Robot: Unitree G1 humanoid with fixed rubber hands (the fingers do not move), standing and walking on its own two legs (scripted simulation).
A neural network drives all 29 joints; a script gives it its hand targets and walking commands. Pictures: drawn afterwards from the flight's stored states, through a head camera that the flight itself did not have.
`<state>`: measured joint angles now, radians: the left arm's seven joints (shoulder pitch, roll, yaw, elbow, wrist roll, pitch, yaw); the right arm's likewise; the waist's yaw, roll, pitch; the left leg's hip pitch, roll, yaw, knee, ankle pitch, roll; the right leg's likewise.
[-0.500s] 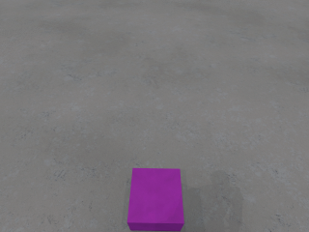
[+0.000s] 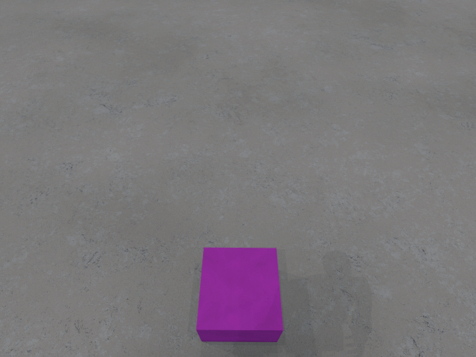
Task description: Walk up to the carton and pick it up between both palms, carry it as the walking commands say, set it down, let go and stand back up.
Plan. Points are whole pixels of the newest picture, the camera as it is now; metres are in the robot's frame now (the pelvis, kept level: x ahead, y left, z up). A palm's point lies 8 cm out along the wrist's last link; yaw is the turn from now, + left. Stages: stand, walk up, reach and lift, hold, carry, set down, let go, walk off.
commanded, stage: walk up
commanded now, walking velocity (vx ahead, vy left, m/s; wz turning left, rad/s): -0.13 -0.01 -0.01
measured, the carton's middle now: (239, 293) +0.44 +0.00 -0.67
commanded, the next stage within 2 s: none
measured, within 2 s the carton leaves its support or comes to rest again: neither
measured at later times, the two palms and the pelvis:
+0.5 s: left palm out of the picture +0.00 +0.19 -0.14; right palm out of the picture -0.02 -0.24 -0.14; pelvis -0.01 -0.02 +0.01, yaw +0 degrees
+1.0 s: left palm out of the picture -0.01 +0.20 -0.14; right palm out of the picture +0.00 -0.26 -0.14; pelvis -0.02 -0.03 +0.01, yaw +0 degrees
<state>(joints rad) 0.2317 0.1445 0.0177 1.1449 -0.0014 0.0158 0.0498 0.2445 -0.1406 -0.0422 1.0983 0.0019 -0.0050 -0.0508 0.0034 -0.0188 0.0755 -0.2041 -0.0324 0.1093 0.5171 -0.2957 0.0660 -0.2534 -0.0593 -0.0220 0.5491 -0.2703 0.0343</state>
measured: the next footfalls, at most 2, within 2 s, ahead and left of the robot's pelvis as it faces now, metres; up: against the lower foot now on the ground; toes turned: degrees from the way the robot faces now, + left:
none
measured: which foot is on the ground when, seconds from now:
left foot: down 0.00-1.00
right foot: down 0.00-1.00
